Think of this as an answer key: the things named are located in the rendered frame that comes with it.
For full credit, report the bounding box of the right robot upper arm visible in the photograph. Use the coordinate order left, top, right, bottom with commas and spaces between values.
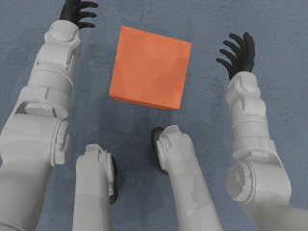
226, 160, 308, 231

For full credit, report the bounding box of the robot right hand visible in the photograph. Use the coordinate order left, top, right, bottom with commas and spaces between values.
216, 32, 255, 80

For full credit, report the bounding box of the robot left thigh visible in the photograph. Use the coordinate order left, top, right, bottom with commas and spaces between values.
72, 149, 114, 231

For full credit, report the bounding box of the left robot upper arm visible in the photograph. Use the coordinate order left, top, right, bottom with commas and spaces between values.
0, 114, 72, 231

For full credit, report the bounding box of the robot left forearm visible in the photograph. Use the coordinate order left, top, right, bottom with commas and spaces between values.
0, 19, 81, 161

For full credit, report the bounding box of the robot left hand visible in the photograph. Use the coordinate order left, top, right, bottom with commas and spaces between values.
59, 0, 98, 30

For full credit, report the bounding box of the robot right forearm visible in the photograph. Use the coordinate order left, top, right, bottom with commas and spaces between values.
225, 71, 292, 196

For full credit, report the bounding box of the robot left shin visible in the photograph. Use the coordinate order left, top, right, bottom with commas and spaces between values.
76, 143, 114, 195

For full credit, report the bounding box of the carton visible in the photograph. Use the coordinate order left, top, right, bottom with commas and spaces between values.
109, 26, 192, 110

